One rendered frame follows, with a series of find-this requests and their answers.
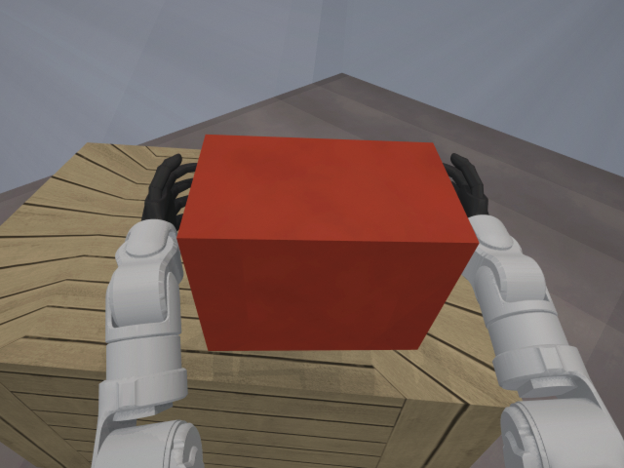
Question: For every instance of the robot right hand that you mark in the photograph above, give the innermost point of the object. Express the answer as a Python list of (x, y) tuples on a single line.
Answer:
[(468, 186)]

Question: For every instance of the right robot forearm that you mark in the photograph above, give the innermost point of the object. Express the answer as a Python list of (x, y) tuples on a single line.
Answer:
[(532, 355)]

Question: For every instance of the pedestal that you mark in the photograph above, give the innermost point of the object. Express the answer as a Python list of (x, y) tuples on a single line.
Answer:
[(435, 407)]

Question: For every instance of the carton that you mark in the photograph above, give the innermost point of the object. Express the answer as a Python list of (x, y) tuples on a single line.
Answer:
[(293, 243)]

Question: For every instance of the robot left hand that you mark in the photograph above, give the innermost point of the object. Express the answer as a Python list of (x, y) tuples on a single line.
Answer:
[(161, 202)]

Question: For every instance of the robot right upper arm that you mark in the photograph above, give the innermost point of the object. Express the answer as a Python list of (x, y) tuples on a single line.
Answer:
[(559, 433)]

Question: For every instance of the robot left upper arm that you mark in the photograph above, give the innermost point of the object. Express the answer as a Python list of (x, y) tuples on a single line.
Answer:
[(170, 444)]

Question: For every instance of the left robot forearm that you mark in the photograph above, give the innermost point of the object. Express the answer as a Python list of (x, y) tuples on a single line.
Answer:
[(142, 326)]

